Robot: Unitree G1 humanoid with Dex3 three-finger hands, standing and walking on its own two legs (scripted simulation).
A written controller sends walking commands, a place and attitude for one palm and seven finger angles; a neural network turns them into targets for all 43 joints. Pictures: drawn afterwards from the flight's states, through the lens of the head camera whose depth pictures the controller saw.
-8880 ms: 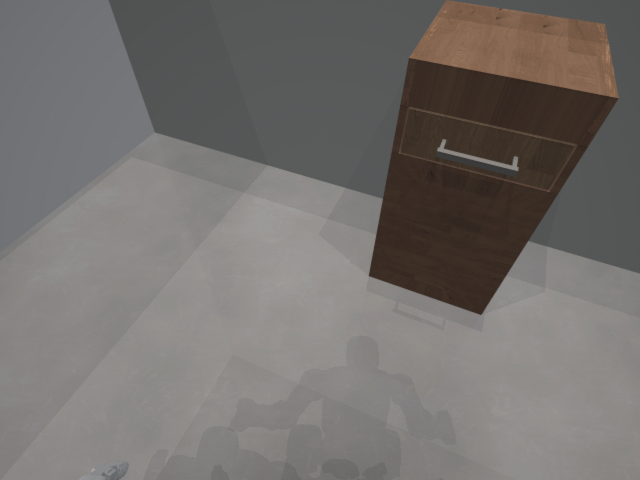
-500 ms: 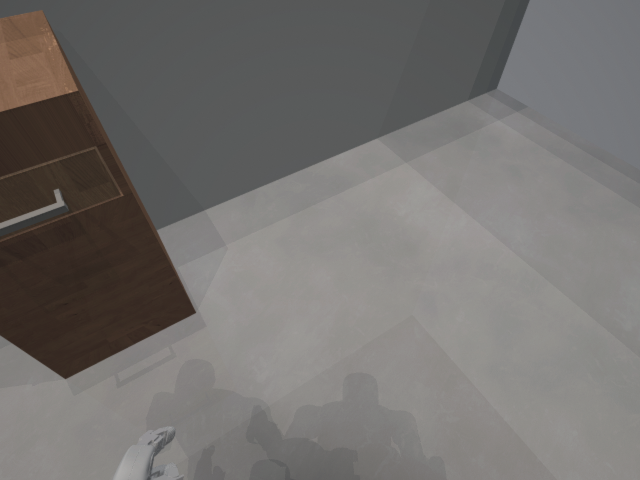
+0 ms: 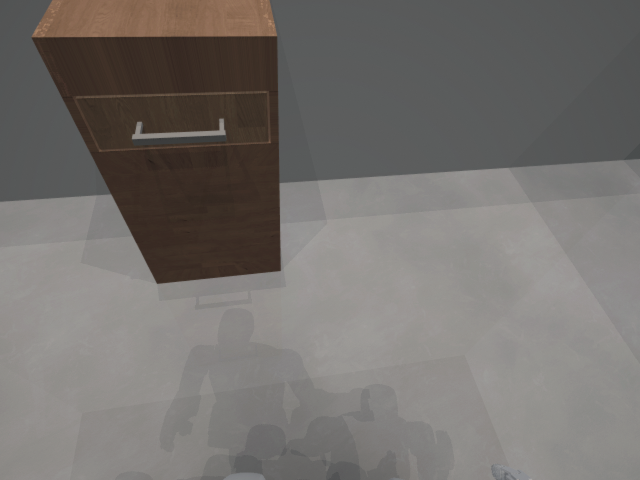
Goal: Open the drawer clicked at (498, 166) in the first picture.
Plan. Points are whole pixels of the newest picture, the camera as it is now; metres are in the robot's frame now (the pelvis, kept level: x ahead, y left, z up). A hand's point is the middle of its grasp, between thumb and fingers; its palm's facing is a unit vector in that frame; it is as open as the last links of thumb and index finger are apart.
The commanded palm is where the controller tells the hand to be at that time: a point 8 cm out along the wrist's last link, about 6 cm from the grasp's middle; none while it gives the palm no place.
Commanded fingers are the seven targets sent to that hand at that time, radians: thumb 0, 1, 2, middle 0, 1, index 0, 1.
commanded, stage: turn to face it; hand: left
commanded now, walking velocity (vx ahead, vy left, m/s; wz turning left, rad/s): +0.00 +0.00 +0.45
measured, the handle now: (180, 131) +0.77 +0.37 -0.09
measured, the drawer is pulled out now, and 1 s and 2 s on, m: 0.00 0.00 0.00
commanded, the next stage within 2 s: take the last steps up to it in 0.42 s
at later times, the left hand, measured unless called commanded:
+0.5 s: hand out of the picture +0.03 +0.17 -0.13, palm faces +0.22 -0.94 -0.27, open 7.4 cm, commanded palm none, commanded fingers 0.00 0.90 0.90 -0.20 -0.30 -0.20 -0.30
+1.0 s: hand out of the picture -0.08 +0.18 -0.16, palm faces +0.34 -0.93 -0.15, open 7.4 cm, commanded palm none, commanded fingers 0.00 0.90 0.90 -0.20 -0.30 -0.20 -0.30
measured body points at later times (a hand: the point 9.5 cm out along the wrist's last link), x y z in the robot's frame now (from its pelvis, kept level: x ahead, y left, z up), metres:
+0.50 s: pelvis -0.01 -0.04 +0.01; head +0.00 -0.06 +0.46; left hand +0.02 +0.22 -0.11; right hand +0.08 -0.27 -0.15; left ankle -0.03 +0.10 -0.67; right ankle +0.01 -0.13 -0.72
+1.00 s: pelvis +0.02 +0.02 +0.02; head +0.01 +0.04 +0.47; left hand -0.09 +0.23 -0.15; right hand +0.09 -0.20 -0.13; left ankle -0.06 +0.11 -0.72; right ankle +0.06 -0.11 -0.66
